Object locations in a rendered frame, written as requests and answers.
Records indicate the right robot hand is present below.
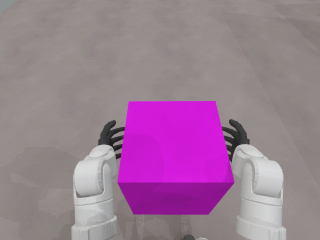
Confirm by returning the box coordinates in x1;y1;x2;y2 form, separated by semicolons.
222;119;250;163

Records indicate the robot left forearm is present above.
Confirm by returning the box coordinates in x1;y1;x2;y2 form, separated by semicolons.
71;144;118;240

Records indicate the left robot hand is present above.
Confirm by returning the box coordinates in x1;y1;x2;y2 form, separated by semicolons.
98;120;125;160

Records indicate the robot right forearm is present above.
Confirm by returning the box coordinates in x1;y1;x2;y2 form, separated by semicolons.
232;144;287;240

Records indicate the carton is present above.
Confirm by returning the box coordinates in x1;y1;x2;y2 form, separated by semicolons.
117;101;235;215

